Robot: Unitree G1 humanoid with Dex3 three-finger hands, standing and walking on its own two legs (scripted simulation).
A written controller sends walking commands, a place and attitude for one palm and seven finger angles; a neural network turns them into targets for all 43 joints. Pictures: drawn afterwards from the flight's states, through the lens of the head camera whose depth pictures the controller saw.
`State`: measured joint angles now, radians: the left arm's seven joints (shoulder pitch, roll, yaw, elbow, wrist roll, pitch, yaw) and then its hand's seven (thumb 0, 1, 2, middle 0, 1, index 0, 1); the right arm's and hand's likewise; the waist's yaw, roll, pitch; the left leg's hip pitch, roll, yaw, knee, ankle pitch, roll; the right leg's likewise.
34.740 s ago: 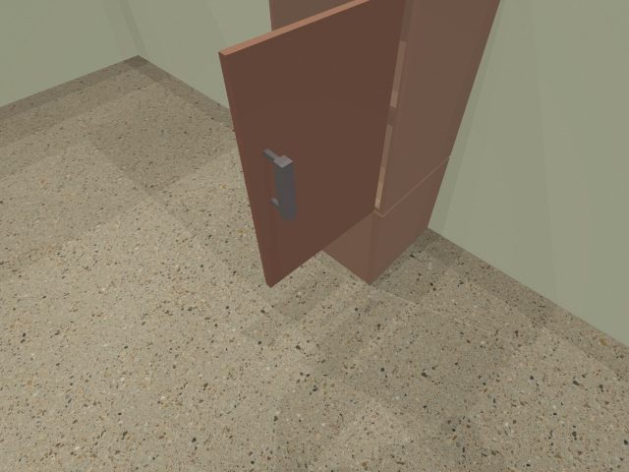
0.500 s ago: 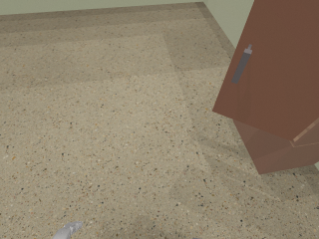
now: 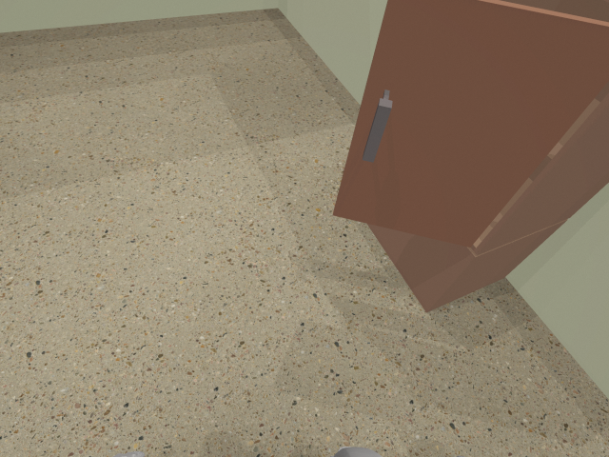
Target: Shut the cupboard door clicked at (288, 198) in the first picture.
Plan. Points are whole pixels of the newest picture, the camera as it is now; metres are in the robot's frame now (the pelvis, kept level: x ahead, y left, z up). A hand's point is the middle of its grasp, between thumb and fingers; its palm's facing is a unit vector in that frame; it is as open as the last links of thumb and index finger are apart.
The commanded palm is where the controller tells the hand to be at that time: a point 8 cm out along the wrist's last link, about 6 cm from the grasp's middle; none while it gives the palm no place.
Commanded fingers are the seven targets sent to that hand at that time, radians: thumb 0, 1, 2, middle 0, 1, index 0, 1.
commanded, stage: turn to face it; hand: left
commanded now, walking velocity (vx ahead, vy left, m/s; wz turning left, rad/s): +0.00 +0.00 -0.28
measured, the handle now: (377, 126) +0.73 -0.11 +0.00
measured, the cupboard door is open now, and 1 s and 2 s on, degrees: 53 53 53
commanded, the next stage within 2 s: take the last steps up to it in 0.12 s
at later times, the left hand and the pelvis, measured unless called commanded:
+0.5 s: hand out of the picture +0.11 +0.14 -0.16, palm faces -0.13 -0.97 -0.18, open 7.4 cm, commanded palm none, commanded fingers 0.00 0.90 0.90 -0.20 -0.30 -0.20 -0.30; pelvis +0.03 -0.04 +0.01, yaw -7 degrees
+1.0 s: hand (278, 335) +0.33 +0.05 -0.17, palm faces -0.33 -0.93 -0.17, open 7.4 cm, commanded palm none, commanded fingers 0.00 0.90 0.90 -0.20 -0.30 -0.20 -0.30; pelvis +0.17 -0.10 +0.00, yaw -15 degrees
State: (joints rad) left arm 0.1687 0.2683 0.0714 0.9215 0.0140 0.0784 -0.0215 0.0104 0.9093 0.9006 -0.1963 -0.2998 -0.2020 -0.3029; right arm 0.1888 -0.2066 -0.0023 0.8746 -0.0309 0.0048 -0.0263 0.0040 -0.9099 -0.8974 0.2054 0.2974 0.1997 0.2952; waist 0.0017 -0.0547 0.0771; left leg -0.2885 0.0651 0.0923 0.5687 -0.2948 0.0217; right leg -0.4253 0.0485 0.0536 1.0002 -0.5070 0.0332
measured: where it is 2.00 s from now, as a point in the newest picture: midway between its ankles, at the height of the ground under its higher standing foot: (347, 456)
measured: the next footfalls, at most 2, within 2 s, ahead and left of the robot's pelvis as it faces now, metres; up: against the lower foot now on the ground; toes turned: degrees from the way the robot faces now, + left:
right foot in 0.28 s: +0.01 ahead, -0.15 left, +0.00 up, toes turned -8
left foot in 0.62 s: +0.15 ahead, +0.06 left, +0.00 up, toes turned -1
